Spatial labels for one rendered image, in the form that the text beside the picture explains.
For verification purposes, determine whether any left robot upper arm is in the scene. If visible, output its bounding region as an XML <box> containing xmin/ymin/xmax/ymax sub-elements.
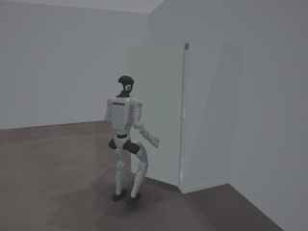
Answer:
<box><xmin>104</xmin><ymin>97</ymin><xmax>114</xmax><ymax>123</ymax></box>

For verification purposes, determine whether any robot right hand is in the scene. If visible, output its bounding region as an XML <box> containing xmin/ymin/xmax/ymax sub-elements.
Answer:
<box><xmin>149</xmin><ymin>136</ymin><xmax>160</xmax><ymax>148</ymax></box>

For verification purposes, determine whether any fridge door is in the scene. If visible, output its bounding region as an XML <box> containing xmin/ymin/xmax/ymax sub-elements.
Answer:
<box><xmin>127</xmin><ymin>43</ymin><xmax>186</xmax><ymax>187</ymax></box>

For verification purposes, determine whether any left robot shin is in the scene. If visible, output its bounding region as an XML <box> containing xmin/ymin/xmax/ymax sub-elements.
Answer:
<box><xmin>115</xmin><ymin>162</ymin><xmax>126</xmax><ymax>195</ymax></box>

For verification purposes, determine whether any right robot upper arm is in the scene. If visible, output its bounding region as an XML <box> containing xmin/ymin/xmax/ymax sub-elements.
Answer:
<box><xmin>131</xmin><ymin>98</ymin><xmax>142</xmax><ymax>129</ymax></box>

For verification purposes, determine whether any robot right thigh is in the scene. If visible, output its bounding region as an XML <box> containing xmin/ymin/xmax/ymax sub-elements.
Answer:
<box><xmin>126</xmin><ymin>140</ymin><xmax>148</xmax><ymax>170</ymax></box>

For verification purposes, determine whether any robot right forearm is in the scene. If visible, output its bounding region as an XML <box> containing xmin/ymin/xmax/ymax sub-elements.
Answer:
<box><xmin>138</xmin><ymin>121</ymin><xmax>153</xmax><ymax>141</ymax></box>

